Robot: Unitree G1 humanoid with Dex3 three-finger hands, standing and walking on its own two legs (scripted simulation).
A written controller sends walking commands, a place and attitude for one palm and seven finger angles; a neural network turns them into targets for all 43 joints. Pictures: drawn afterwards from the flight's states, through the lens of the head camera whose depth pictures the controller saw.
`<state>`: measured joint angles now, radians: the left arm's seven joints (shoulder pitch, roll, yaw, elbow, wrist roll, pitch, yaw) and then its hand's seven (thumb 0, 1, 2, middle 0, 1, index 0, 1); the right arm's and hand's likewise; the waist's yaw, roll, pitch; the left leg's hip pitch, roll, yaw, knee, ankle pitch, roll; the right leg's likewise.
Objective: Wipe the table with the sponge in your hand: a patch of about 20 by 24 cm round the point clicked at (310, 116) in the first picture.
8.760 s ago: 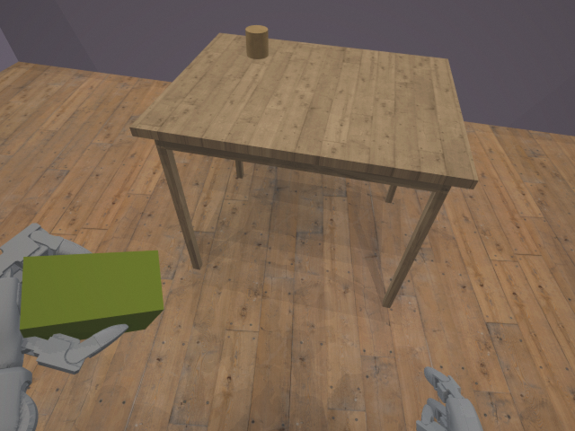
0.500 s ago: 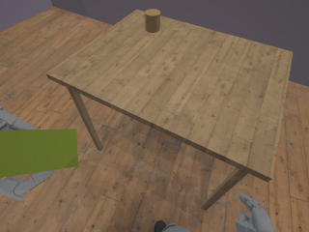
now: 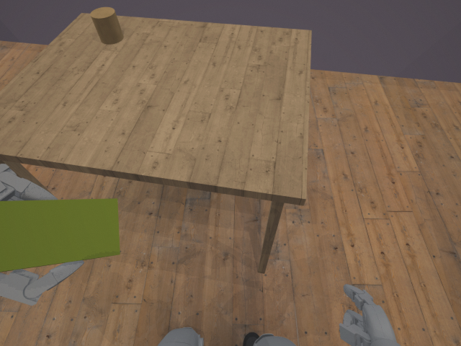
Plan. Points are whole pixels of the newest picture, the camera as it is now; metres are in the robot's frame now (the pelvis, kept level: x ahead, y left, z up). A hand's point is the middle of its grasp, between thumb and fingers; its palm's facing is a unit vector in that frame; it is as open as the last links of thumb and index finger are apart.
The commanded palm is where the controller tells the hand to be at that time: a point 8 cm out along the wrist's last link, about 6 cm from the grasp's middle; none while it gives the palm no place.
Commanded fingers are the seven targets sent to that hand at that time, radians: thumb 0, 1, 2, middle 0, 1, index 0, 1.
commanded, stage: turn to face it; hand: left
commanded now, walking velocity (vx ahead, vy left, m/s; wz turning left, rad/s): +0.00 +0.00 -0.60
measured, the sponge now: (72, 234) +0.23 +0.20 +0.16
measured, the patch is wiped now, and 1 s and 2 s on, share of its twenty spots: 0.00 0.00 0.00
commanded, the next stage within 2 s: take the last steps up to it in 1.10 s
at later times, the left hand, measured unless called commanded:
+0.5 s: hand (159, 228) +0.23 +0.09 +0.17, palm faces +0.10 -0.86 -0.51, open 10.0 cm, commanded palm +0.17 +0.17 +0.18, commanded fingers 0.00 0.10 1.30 -1.20 -1.60 -1.20 -1.60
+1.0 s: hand (188, 274) +0.18 +0.05 +0.18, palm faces -0.05 -0.90 -0.43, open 10.0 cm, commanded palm +0.15 +0.12 +0.18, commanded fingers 0.00 0.10 1.30 -1.20 -1.60 -1.20 -1.60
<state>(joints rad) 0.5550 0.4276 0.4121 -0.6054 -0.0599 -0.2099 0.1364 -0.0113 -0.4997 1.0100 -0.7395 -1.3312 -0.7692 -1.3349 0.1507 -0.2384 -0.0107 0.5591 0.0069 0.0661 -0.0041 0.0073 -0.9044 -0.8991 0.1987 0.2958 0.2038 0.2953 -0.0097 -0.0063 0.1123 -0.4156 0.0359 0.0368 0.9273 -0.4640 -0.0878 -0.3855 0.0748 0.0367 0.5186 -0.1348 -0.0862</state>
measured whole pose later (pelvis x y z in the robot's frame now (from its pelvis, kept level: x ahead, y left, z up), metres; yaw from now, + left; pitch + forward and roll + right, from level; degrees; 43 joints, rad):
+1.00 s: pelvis -0.12 -0.05 +0.00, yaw -28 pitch +1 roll +2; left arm 0.48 0.39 0.35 -0.55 -0.03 -0.19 0.13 -0.01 -0.50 1.01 -0.74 -1.33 -0.77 -1.33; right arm 0.18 -0.23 -0.02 0.53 0.01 0.03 -0.03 0.01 -0.91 -0.90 0.20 0.30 0.20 0.29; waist 0.02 -0.04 0.03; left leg -0.20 0.02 0.05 0.47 -0.28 -0.02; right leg -0.44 0.13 0.05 0.57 -0.23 -0.03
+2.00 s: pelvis -0.13 -0.04 +0.00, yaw -29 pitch +0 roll +2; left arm 0.51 0.36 0.35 -0.52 0.00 -0.25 0.15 -0.01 -0.50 1.02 -0.74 -1.33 -0.77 -1.33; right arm 0.18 -0.20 0.00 0.62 -0.01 -0.03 -0.04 0.01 -0.90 -0.90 0.20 0.30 0.21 0.30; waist 0.01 -0.02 0.08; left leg -0.36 0.06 0.09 0.67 -0.33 -0.01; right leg -0.27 -0.10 -0.11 0.54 -0.27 0.01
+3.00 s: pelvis -0.06 +0.01 +0.00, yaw -32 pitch +0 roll -1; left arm 0.50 0.35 0.33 -0.52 -0.04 -0.18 0.14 -0.01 -0.50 1.02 -0.74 -1.33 -0.77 -1.34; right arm 0.19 -0.16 0.04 0.57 0.01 -0.05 -0.04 0.01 -0.90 -0.90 0.20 0.30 0.21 0.30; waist -0.01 0.04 0.06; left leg -0.32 0.08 0.09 0.57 -0.25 -0.02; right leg -0.24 0.00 -0.11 0.53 -0.29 -0.03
